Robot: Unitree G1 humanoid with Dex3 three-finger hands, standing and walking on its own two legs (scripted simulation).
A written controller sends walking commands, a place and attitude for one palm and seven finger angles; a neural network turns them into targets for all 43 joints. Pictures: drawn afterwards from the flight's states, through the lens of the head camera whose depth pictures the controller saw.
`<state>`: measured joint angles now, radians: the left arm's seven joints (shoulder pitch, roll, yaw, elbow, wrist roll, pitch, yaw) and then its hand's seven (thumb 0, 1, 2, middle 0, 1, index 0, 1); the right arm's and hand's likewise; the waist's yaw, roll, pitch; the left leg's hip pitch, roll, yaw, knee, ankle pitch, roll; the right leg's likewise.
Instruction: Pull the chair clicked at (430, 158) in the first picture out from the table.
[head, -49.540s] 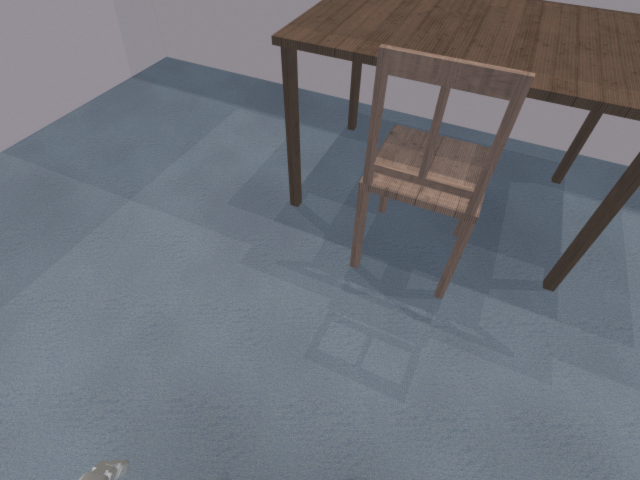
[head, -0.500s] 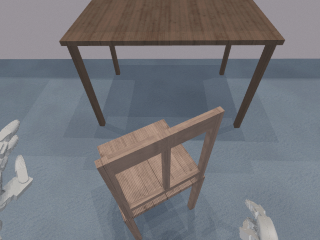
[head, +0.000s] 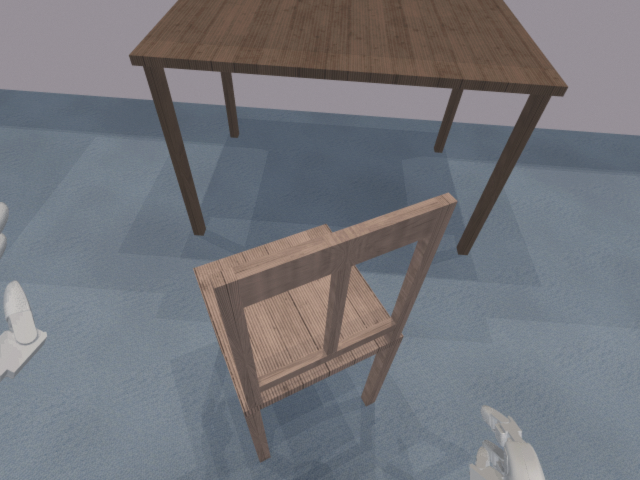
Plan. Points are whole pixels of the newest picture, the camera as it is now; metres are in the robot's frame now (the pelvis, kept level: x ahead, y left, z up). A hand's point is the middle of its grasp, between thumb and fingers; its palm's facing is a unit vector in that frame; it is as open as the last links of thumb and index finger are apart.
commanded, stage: step back with the hand held close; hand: left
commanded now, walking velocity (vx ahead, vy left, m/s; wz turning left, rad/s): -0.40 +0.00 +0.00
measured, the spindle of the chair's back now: (335, 313) +0.40 +0.00 -0.10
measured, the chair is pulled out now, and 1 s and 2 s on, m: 0.53 0.53 0.53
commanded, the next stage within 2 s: stop stepping back and stand still in 0.96 s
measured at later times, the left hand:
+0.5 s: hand (51, 347) +0.19 +0.25 +0.17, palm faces +0.44 -0.76 -0.47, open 7.4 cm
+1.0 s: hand (84, 424) +0.13 +0.19 +0.17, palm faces +0.29 -0.82 -0.50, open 7.4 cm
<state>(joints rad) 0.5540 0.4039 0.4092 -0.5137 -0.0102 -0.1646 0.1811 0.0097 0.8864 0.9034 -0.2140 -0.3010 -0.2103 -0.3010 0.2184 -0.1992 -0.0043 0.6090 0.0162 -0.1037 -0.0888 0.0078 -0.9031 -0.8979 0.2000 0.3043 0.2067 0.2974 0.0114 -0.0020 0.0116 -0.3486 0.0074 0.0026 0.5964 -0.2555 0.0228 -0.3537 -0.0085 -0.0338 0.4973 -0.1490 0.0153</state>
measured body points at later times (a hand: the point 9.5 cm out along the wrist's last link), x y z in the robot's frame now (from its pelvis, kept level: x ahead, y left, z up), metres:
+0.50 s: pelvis -0.02 -0.01 -0.01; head +0.01 +0.00 +0.44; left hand +0.16 +0.28 +0.19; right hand +0.16 -0.25 -0.09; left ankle +0.04 +0.10 -0.73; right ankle +0.07 -0.13 -0.73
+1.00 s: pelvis -0.10 -0.05 +0.00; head -0.05 -0.03 +0.45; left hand +0.11 +0.23 +0.20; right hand +0.09 -0.26 -0.08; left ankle +0.00 +0.10 -0.73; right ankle -0.16 -0.18 -0.73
